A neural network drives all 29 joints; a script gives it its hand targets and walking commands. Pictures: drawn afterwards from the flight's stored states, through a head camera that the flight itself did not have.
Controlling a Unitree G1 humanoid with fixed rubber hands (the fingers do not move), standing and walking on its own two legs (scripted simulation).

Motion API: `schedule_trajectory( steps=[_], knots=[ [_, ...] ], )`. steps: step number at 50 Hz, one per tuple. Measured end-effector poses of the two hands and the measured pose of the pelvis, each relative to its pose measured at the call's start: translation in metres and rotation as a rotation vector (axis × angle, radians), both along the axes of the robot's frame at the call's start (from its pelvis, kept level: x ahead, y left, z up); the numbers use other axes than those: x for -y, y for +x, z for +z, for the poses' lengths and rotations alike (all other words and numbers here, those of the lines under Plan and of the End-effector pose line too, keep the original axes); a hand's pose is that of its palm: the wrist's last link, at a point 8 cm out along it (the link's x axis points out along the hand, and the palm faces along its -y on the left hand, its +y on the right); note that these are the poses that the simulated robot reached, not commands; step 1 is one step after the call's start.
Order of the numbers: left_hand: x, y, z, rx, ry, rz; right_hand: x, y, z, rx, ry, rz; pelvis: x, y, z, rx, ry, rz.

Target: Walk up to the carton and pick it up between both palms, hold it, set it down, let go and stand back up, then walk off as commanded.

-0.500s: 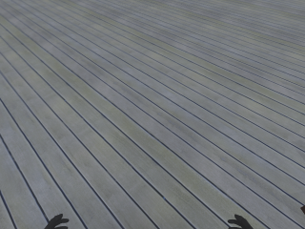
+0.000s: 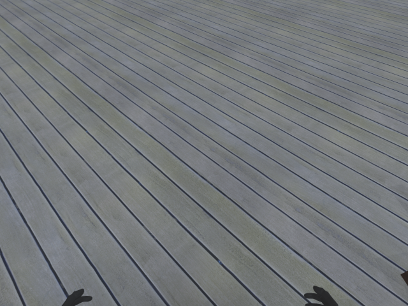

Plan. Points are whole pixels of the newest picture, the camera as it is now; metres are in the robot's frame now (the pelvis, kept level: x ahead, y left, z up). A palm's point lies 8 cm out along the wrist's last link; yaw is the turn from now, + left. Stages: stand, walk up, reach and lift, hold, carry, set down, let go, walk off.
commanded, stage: stand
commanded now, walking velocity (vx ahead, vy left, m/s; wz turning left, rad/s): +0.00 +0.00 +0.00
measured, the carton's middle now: out of the picture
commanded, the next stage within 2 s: walk up in 1.62 s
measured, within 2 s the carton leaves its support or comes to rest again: neither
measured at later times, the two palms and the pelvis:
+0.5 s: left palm out of the picture +0.10 +0.29 -0.10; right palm out of the picture +0.11 -0.25 -0.11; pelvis +0.00 +0.00 +0.01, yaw +0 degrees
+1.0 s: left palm out of the picture +0.09 +0.28 -0.10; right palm out of the picture +0.10 -0.25 -0.11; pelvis -0.01 +0.00 +0.01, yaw +0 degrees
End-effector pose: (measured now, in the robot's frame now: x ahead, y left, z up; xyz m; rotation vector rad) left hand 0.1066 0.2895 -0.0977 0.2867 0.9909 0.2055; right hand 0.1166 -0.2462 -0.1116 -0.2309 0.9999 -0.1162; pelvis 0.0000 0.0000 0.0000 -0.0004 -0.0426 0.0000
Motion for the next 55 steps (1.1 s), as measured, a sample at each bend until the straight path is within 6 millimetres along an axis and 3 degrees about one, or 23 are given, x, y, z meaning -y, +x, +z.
schedule_trajectory(
  steps=[55],
  knots=[
    [0.005,-0.016,0.001,-0.068,-0.012,0.017,0.003,-0.017,0.001,-0.073,0.003,-0.009,0.002,-0.009,0.01,-0.03,0.003,0.0]
  ],
)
